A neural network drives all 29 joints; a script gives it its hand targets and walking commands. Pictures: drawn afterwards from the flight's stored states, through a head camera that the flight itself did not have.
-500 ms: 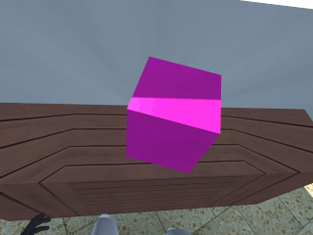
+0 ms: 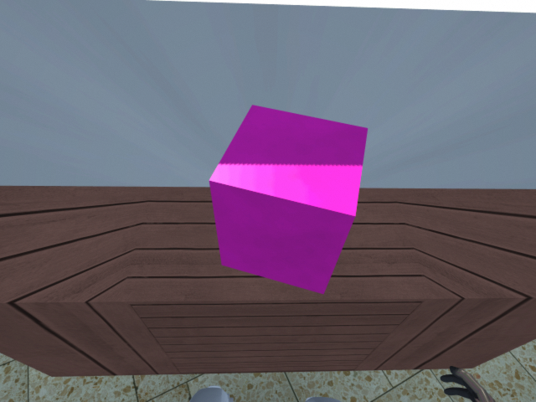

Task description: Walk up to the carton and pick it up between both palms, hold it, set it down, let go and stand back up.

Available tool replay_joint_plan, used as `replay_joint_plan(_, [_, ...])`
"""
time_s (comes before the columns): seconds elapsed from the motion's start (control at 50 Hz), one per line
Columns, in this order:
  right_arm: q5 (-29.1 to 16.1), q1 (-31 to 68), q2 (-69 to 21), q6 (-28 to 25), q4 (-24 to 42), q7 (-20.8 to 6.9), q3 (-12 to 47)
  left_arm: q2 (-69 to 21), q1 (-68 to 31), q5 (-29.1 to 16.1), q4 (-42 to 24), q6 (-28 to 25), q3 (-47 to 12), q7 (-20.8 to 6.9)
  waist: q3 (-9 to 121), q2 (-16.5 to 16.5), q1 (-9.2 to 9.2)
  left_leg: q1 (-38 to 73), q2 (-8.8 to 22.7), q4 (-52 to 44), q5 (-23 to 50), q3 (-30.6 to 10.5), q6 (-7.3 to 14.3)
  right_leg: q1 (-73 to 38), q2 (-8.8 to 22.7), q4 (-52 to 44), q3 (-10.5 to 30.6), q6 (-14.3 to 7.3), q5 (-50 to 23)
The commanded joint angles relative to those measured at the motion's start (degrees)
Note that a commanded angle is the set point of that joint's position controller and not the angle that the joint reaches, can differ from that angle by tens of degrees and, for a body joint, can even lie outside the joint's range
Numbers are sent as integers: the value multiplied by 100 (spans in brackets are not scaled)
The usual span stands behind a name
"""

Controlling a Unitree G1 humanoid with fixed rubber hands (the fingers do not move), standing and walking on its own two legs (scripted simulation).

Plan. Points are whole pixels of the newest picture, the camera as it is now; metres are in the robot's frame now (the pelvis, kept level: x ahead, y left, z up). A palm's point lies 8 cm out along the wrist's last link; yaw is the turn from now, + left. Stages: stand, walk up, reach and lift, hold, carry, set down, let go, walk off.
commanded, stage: walk up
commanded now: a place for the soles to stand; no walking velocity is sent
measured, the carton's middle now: (288, 202) +0.46 -0.03 +0.01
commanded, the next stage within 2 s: none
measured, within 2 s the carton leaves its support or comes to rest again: neither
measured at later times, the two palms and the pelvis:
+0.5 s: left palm out of the picture +0.07 +0.36 -0.07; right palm out of the picture +0.07 -0.25 -0.06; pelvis -0.02 +0.06 +0.02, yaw -1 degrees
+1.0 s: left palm out of the picture +0.08 +0.36 -0.06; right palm out of the picture +0.09 -0.26 -0.06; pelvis -0.01 +0.05 +0.03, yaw -1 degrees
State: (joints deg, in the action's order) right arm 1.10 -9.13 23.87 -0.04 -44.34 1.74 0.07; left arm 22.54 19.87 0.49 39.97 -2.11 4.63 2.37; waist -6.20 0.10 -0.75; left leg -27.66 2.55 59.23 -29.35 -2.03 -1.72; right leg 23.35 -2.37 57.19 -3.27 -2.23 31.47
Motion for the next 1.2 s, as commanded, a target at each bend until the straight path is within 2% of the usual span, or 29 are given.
replay_joint_plan(0.0, [16,-376,1301,-268,-49,-5,-609,1362,-644,3,-244,-349,224,80,1079,-142,449,1839,431,-2065,2283,-794,868,653,876,-1170,1548,-99,-2872])
replay_joint_plan(0.04, [7,-619,1585,-328,-5,-30,-681,976,-729,-29,-118,-286,97,83,866,-1099,425,1712,1416,-2961,2034,-2533,1689,935,139,131,290,157,-811])
replay_joint_plan(0.06, [-17,-317,1646,-338,101,-32,-681,1124,-518,-1,-46,-240,159,79,576,-815,257,1350,1555,-3062,1510,-3064,2033,942,198,-148,343,141,-13])
replay_joint_plan(0.16, [85,486,1147,-229,230,-138,-491,1284,430,89,402,-304,216,-46,240,-528,-258,-437,687,-2666,-213,-1576,1123,-704,405,-1895,944,-217,-15])
replay_joint_plan(0.22, [29,441,946,-215,298,-155,-472,1690,148,133,344,-350,315,-22,475,183,-132,-770,-288,-803,-197,-112,494,-819,1670,-3344,3372,-959,1078])
replay_joint_plan(0.24, [3,167,1118,-216,168,-143,-539,1994,-24,138,302,-358,387,-10,183,373,-64,-737,-122,-586,-341,-27,430,-508,2134,-3549,3780,-1170,1266])
replay_joint_plan(0.28, [48,-88,1272,-275,79,-194,-647,2004,-648,162,95,-327,306,-46,-82,127,224,133,22,-936,-141,-175,559,578,2011,-3240,3206,-1261,1231])
replay_joint_plan(0.3, [57,-598,1214,-307,-108,-205,-688,1652,-1013,164,25,-294,236,-64,192,91,512,1171,-1,-1507,-142,-170,631,1143,1539,-2702,2517,-839,1071])
replay_joint_plan(0.34, [100,-801,1537,-414,-105,-187,-712,889,-730,-3,144,-199,40,-72,233,-1621,397,1647,1094,-4038,-1400,-2820,1020,1642,209,-319,480,64,-178])
replay_joint_plan(0.38, [66,-579,1626,-419,37,-157,-765,1465,-498,43,144,-158,165,-41,142,-487,280,1330,1586,-4151,-1063,-3624,1346,1598,381,39,623,125,135])
replay_joint_plan(0.5, [53,-351,1329,-370,254,-126,-591,1316,-29,-22,264,-236,176,-50,624,-1152,126,1622,1128,-3158,1963,-2058,1140,542,431,-1125,380,19,-408])
replay_joint_plan(0.56, [-40,-140,1165,-329,350,-113,-556,1174,80,35,344,-351,143,-32,893,-435,-145,871,743,-2140,2839,-1055,992,-904,429,-2436,531,-109,-1535])
replay_joint_plan(0.6, [-111,68,886,-283,525,-143,-518,1732,322,132,289,-436,241,34,850,481,-220,-316,-125,-608,1929,-122,385,-1443,1568,-2897,2717,-800,-1886])
replay_joint_plan(0.64, [-11,-37,1127,-231,430,-158,-574,1951,130,82,212,-403,318,10,731,552,-120,-643,-223,-404,-699,42,392,-1290,2312,-3249,3524,-1533,-1037])
replay_joint_plan(0.66, [-56,-220,1162,-292,395,-178,-559,2096,-63,86,142,-332,348,-5,632,768,-21,-360,-152,-613,-765,-150,438,-1002,2299,-3063,3512,-1666,-1240])
replay_joint_plan(0.72, [-13,-1054,1058,-365,-58,-191,-630,1514,-852,69,-40,-262,77,-42,588,237,572,1388,-84,-2515,435,-111,534,446,1383,-2005,1487,-714,-1510])
replay_joint_plan(0.76, [84,-973,1586,-449,83,-125,-736,948,-778,-57,-90,-190,-37,-50,615,-1066,456,1971,1339,-3937,619,-3144,1015,1464,259,-292,217,122,-577])
replay_joint_plan(0.78, [73,-899,1711,-418,61,-155,-737,1271,-766,-19,-41,-177,80,-29,418,-1089,391,1754,1609,-3969,693,-3518,1331,1504,319,-316,506,123,282])
replay_joint_plan(0.82, [19,-288,1574,-372,240,-164,-670,1321,-288,17,217,-186,88,-85,470,-574,106,1097,1440,-3656,243,-2718,1623,634,395,-755,364,83,558])
replay_joint_plan(0.84, [18,-244,1505,-323,307,-188,-635,1334,-102,73,282,-256,129,-106,523,-885,-37,759,1168,-3337,439,-2196,1452,1,363,-1471,271,-56,-67])
replay_joint_plan(0.88, [0,-102,1097,-269,342,-241,-590,1374,439,107,463,-348,198,-98,986,-397,-225,317,580,-2407,1287,-1191,912,-1341,424,-2307,619,-178,-1175])
replay_joint_plan(0.92, [-63,-86,799,-241,408,-249,-487,1888,510,152,378,-421,309,-5,988,972,-219,-821,-367,-637,817,-24,260,-1893,1835,-3356,3077,-917,-831])
replay_joint_plan(0.94, [-178,-497,1178,-421,172,-37,-535,1684,-480,269,-133,-128,320,-179,532,1436,19,-431,-349,-1250,234,354,333,-1272,1566,-2912,2301,-1353,-2352])
replay_joint_plan(0.98, [-141,-1684,1377,-585,-122,105,-647,1423,-1187,249,-354,105,208,-299,814,1059,651,1516,168,-2633,647,-576,433,391,968,-1356,1074,-685,-2491])
replay_joint_plan(1.0, [-39,-1984,2094,-649,-190,179,-865,1134,-1173,174,-498,194,181,-314,556,-339,603,1906,1314,-3565,775,-2895,890,1649,280,222,413,-124,-1418])
replay_joint_plan(1.02, [-89,-1914,2276,-698,-182,237,-932,1266,-1126,194,-438,296,226,-264,578,-318,527,2144,2042,-3886,983,-4089,1248,1965,271,658,802,74,193])
replay_joint_plan(1.06, [-85,-1523,2136,-695,-146,328,-929,1453,-801,179,-342,355,299,-298,534,192,269,1958,1912,-3403,2057,-3530,1321,1782,532,637,1061,60,-50])
replay_joint_plan(1.12, [-57,-1666,1987,-705,-68,400,-853,1389,-764,170,-346,398,355,-368,849,91,287,2363,1643,-2879,3994,-2822,1070,1692,518,660,922,73,-84])
replay_joint_plan(1.18, [-18,-1581,1908,-714,37,430,-833,1179,-901,179,-384,527,374,-418,636,-441,264,1953,1490,-3184,2658,-2598,983,1682,606,744,978,23,-423])
